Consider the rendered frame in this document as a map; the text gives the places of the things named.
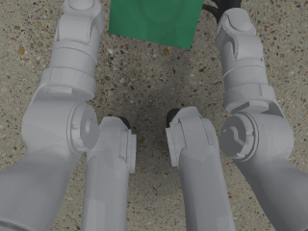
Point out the carton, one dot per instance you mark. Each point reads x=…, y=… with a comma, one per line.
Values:
x=168, y=22

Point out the left robot upper arm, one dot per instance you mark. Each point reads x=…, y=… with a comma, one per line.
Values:
x=56, y=134

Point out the right robot foot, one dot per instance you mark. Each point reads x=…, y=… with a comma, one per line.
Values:
x=170, y=115

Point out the right robot forearm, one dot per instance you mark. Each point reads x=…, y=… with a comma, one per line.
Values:
x=243, y=66

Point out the right robot hand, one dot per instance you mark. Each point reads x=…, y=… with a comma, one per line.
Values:
x=223, y=5

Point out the right robot upper arm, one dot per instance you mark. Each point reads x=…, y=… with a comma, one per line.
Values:
x=260, y=145

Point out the left robot forearm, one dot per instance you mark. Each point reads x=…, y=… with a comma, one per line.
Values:
x=74, y=54

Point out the robot left shin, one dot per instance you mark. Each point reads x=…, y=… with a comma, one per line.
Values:
x=106, y=121

